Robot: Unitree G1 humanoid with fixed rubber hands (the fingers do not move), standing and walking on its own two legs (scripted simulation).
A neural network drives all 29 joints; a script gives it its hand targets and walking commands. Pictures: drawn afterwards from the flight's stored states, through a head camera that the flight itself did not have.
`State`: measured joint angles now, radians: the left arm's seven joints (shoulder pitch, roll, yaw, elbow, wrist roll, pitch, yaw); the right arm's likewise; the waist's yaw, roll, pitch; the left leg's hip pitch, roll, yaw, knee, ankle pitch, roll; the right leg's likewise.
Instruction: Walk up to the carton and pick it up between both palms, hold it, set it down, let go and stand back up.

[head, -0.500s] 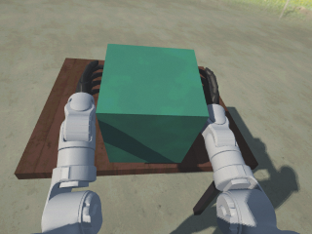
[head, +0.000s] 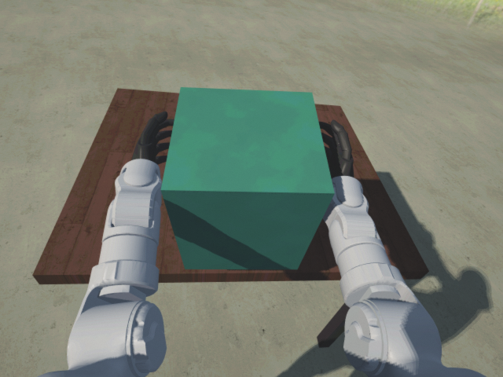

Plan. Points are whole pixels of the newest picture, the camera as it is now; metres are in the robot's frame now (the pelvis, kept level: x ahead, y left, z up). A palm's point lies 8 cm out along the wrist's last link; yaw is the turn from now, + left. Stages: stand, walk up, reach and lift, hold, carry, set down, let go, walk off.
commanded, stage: set down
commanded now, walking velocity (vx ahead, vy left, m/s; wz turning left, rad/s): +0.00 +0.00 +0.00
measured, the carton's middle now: (244, 186) +0.41 +0.02 +0.10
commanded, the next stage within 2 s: none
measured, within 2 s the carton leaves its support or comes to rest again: neither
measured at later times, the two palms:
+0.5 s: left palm (155, 170) +0.41 +0.17 +0.11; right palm (335, 176) +0.41 -0.13 +0.13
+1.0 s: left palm (160, 174) +0.43 +0.17 +0.09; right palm (330, 182) +0.43 -0.14 +0.11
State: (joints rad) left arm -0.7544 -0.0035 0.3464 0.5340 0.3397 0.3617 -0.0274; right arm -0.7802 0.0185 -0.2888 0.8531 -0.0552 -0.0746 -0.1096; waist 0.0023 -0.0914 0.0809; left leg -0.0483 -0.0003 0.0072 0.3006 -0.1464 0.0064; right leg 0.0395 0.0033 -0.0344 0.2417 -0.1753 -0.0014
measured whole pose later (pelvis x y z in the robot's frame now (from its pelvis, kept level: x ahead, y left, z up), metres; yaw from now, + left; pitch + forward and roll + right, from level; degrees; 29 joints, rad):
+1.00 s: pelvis +0.01 +0.00 +0.00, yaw -3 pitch +3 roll +0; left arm -0.83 -0.02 0.47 0.83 0.36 0.15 -0.02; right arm -0.81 0.08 -0.56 0.92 -0.31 -0.13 -0.03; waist 0.05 -0.07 0.02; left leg -0.19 0.01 0.07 0.29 -0.14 0.01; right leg -0.13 0.00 -0.02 0.26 -0.17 0.00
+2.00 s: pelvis +0.01 +0.00 +0.00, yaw -4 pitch +10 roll +0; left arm -0.87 0.00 0.55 1.00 0.37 -0.03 -0.02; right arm -0.83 0.10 -0.66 0.92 -0.43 -0.21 -0.02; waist 0.06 -0.06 -0.02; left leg -0.33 0.02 0.11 0.29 -0.13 0.02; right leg -0.29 -0.01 -0.03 0.28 -0.16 0.00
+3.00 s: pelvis +0.01 +0.00 +0.00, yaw -4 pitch +9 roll +0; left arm -0.85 -0.07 0.64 0.89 0.46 -0.06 -0.06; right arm -0.77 0.14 -0.68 0.81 -0.47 -0.21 0.02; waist 0.06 -0.06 0.01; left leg -0.32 0.02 0.14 0.29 -0.13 0.02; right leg -0.29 -0.01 -0.04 0.29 -0.17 0.00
